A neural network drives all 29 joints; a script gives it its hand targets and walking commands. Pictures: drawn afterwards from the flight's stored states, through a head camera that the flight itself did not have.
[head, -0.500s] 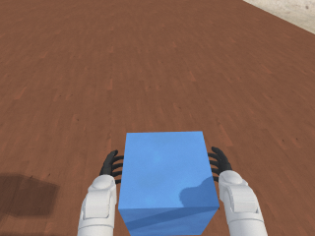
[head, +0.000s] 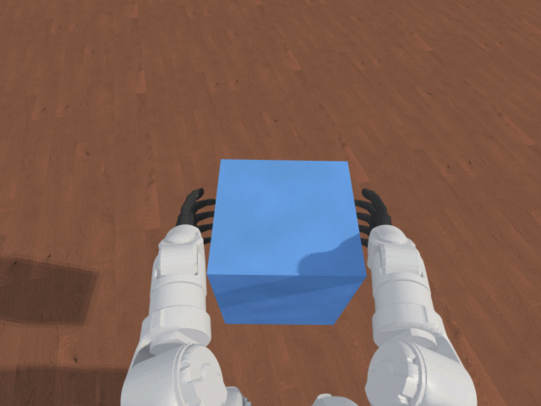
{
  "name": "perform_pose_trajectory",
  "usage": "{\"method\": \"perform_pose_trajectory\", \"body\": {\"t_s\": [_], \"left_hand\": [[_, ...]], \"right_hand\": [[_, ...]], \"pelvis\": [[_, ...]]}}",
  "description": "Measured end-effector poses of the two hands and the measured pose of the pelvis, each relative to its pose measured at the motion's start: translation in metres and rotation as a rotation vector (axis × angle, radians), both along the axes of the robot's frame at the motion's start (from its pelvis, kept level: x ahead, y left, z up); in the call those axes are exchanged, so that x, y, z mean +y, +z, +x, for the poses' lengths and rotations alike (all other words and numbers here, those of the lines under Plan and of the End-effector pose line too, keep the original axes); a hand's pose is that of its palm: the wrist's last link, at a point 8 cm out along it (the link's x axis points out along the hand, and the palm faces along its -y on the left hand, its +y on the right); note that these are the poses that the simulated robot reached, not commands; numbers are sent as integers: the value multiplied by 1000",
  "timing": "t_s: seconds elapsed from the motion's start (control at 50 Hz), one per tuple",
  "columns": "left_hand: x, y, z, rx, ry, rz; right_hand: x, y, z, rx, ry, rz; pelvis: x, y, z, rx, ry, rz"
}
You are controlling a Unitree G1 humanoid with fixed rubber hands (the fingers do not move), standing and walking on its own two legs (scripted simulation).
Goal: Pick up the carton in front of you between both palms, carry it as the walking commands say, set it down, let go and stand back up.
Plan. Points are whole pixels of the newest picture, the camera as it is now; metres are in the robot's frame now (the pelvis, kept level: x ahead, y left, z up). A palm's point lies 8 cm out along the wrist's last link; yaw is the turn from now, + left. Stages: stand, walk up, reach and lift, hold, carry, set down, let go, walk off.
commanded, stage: set down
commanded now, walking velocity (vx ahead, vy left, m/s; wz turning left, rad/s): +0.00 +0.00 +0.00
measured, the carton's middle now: (281, 248) +0.39 +0.00 -0.06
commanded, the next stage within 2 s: none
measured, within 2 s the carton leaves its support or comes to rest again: rests again in 1.88 s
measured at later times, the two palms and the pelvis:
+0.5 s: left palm (203, 257) +0.44 +0.16 -0.20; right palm (338, 256) +0.44 -0.14 -0.19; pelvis +0.00 +0.00 -0.12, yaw -2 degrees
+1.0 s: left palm (204, 270) +0.49 +0.19 -0.35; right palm (316, 272) +0.48 -0.11 -0.35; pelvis -0.03 +0.01 -0.25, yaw -4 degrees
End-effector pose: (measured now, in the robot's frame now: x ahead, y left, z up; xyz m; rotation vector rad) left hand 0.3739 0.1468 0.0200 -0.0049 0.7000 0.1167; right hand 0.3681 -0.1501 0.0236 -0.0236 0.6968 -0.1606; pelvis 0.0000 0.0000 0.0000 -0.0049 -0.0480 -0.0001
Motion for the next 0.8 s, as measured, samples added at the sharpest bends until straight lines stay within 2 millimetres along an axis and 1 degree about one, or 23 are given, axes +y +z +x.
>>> {"method": "perform_pose_trajectory", "body": {"t_s": [0.06, 0.14, 0.24, 0.3, 0.36, 0.44, 0.5, 0.56, 0.66, 0.8], "left_hand": [[-2, -29, 9, 18, -25, 16], [0, -81, 18, 21, -42, 32], [6, -150, 28, -6, -32, 29], [9, -179, 37, -32, -20, 14], [11, -196, 49, -56, -6, -2], [13, -207, 64, -63, -1, -11], [15, -217, 71, -44, -3, -13], [17, -230, 75, -21, -7, -7], [22, -260, 83, -8, -14, 4], [30, -310, 95, -17, -22, 12]], "right_hand": [[-2, -28, 6, 18, -5, -9], [0, -78, 16, 23, 5, -27], [6, -145, 29, -5, 4, -19], [9, -173, 39, -32, -4, 1], [11, -190, 51, -57, -16, 21], [13, -202, 65, -66, -31, 41], [14, -212, 72, -48, -40, 50], [17, -226, 76, -26, -43, 51], [21, -257, 82, -13, -39, 48], [29, -308, 93, -21, -40, 45]], "pelvis": [[3, -8, -3, 83, -4, -1], [5, -23, -9, 209, -8, -3], [6, -50, -12, 382, -12, -8], [5, -70, -10, 486, -15, -10], [4, -88, -6, 572, -19, -12], [4, -108, 0, 651, -22, -13], [3, -120, 3, 692, -23, -13], [3, -131, 4, 725, -23, -14], [3, -154, 1, 777, -25, -18], [4, -193, -10, 824, -32, -24]]}}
